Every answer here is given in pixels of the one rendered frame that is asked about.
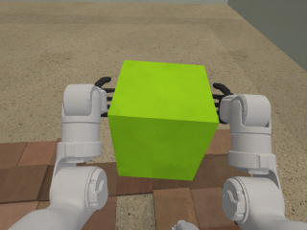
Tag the carton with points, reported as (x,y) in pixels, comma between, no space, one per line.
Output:
(162,118)

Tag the robot right hand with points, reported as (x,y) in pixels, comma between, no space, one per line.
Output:
(226,92)

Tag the robot left upper arm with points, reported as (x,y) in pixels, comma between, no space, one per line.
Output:
(76,193)

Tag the right robot forearm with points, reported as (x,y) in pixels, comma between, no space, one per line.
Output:
(250,120)

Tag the robot right upper arm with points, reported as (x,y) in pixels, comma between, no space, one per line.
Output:
(256,203)

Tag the left robot forearm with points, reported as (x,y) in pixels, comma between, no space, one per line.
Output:
(81,109)

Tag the robot left hand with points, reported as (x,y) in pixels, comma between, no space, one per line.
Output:
(100,83)

